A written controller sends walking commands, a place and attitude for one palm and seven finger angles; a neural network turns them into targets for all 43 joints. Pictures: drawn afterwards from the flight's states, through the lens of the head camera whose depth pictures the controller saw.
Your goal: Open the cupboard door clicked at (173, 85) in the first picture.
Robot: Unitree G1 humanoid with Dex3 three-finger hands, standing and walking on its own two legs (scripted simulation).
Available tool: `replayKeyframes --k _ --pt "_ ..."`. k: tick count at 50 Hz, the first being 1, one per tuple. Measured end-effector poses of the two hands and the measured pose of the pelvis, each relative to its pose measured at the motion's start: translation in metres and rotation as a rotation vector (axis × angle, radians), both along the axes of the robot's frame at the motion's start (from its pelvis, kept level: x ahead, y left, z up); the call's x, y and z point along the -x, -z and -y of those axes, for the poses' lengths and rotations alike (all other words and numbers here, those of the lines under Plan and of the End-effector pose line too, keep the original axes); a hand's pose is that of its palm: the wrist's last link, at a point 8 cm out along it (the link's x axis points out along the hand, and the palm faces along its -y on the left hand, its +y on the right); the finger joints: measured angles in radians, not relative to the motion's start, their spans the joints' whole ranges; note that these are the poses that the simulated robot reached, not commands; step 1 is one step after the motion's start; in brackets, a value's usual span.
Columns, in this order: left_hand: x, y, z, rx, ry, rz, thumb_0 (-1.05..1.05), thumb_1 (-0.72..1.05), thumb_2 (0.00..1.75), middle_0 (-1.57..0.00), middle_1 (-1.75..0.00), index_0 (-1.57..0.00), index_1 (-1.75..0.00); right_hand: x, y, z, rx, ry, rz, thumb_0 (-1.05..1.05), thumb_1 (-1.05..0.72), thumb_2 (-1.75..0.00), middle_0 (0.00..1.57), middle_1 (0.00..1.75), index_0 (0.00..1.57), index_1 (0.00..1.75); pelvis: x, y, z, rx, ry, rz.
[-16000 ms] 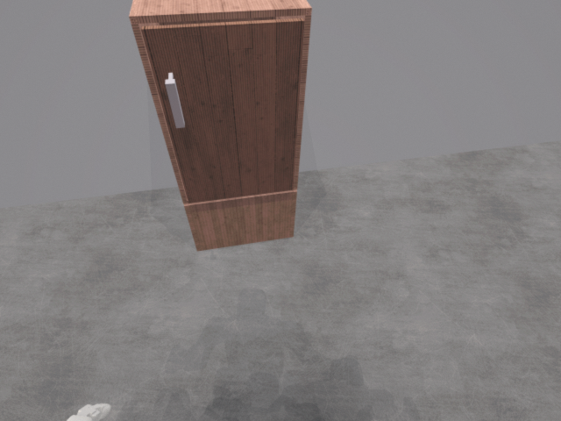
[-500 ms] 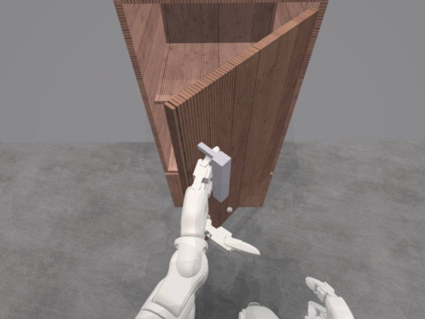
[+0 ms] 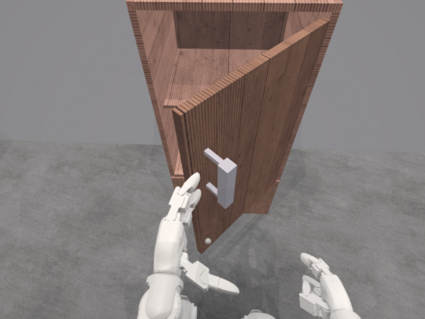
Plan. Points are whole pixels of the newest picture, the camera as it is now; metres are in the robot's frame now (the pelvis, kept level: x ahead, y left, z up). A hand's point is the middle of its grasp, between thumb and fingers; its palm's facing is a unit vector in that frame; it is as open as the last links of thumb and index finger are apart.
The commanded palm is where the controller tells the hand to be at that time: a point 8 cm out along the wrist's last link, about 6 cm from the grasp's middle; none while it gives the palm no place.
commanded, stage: slide the hand sideways off the handle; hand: left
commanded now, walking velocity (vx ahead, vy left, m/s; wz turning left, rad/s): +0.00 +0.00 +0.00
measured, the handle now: (218, 178) +0.36 +0.01 +0.06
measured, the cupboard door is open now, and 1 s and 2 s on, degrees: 47 47 47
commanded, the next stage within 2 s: draw the hand back to the body in 0.30 s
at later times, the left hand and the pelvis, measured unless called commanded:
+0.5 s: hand (185, 255) +0.22 +0.06 +0.06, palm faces -0.06 -1.00 +0.00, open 16.3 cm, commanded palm +0.19 +0.12 +0.08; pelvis +0.01 -0.01 -0.01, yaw +1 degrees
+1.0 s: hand (110, 249) +0.20 +0.15 +0.14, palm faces +0.05 -0.98 -0.21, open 15.7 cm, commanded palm +0.17 +0.21 +0.16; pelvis +0.02 +0.00 +0.04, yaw +1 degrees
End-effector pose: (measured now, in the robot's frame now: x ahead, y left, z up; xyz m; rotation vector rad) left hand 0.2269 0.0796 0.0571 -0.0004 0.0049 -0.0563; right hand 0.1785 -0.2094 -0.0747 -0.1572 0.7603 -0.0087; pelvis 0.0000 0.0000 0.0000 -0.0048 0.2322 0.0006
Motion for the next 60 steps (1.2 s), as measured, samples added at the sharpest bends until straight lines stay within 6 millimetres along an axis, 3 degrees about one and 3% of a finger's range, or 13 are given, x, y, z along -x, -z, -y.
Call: replayKeyframes --k 14,24,34,45,52,60 --pt "0.025 0.0 -0.036 0.0 -0.044 -0.027 -0.01 -0.5 0.3 -0.15 -0.31 -0.15 -0.31 -0.003 0.006 0.015 0.017 -0.001 0.012 0.01 -0.91 -0.9 0.2 0.3 0.2 0.3 -0.008 0.004 0.012 -0.005 -0.011 -0.02" --pt "0.025 -0.003 -0.033 0.005 0.0 -0.009 -0.01 -0.5 0.3 -0.15 -0.3 -0.15 -0.3 0.003 0.012 0.025 0.035 0.026 0.015 0.01 -0.91 -0.9 0.2 0.3 0.2 0.3 -0.007 0.01 0.012 -0.005 -0.011 -0.032" --pt "0.032 -0.045 -0.064 -0.047 -0.057 0.007 -0.01 -0.49 0.3 -0.15 -0.3 -0.15 -0.3 0.007 -0.01 0.019 0.006 0.056 0.033 0.01 -0.91 -0.9 0.2 0.3 0.2 0.3 -0.014 -0.011 0.012 -0.005 -0.007 0.025" --pt "0.043 -0.073 -0.099 -0.071 -0.052 0.022 -0.01 -0.48 0.31 -0.15 -0.3 -0.15 -0.3 -0.007 -0.039 0.021 0.041 0.065 0.12 0.01 -0.91 -0.9 0.2 0.3 0.2 0.3 -0.018 -0.024 0.006 0.008 -0.013 0.077" --pt "0.053 -0.096 -0.127 -0.252 -0.145 -0.038 -0.01 -0.34 0.37 -0.16 -0.3 -0.16 -0.3 -0.014 -0.055 0.01 0.062 0.074 0.13 0.01 -0.91 -0.9 0.2 0.3 0.2 0.3 -0.021 -0.041 -0.001 0.006 -0.011 0.133" --pt "0.058 -0.121 -0.163 -0.337 -0.274 -0.044 -0.01 -0.09 0.48 -0.17 -0.31 -0.17 -0.3 -0.019 -0.069 -0.01 0.064 0.039 0.135 0.01 -0.91 -0.9 0.2 0.3 0.2 0.3 -0.022 -0.058 -0.01 0.008 -0.013 0.194"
